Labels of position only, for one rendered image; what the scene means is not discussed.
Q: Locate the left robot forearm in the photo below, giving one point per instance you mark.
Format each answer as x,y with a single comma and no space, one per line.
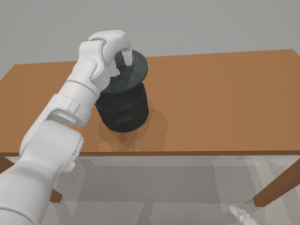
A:
75,100

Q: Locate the lid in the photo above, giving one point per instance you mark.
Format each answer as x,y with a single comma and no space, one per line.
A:
130,77

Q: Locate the robot left hand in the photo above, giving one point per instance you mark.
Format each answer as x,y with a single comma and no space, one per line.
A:
121,42

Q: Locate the robot right hand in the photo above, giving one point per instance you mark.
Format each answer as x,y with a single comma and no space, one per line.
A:
242,216

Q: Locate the pot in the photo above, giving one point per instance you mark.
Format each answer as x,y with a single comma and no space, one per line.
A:
124,112

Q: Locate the knob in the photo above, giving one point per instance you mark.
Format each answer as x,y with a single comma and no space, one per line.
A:
119,61

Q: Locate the left robot upper arm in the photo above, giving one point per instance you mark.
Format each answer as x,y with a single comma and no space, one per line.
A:
26,187

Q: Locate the table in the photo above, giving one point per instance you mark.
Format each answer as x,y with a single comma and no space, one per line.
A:
207,104

